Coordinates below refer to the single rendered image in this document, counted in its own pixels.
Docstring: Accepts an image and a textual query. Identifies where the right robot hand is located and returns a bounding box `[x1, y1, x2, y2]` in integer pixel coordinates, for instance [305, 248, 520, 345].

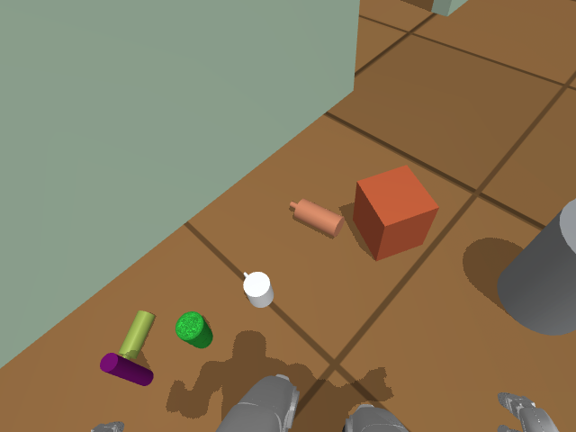
[498, 392, 559, 432]

